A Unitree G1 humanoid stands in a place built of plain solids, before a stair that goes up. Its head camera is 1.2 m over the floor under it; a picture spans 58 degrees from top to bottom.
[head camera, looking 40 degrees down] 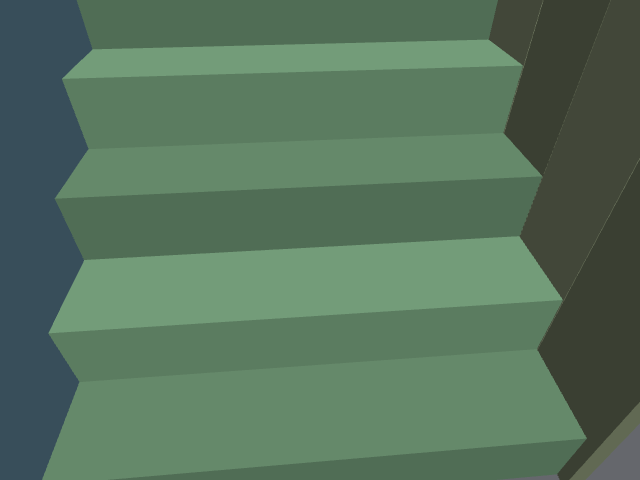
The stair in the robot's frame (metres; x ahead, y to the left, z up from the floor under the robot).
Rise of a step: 0.20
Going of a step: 0.25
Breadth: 1.23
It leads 5 degrees to the left of straight ahead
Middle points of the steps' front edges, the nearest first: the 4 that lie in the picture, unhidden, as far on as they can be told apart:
0.42 -0.01 0.20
0.67 0.01 0.40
0.92 0.03 0.60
1.17 0.05 0.80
